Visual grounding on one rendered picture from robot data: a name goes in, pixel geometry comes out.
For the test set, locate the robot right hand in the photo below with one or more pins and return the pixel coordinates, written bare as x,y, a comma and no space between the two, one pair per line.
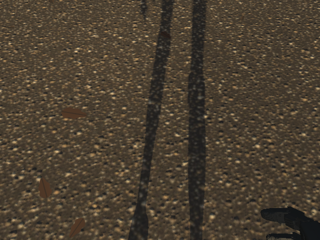
295,219

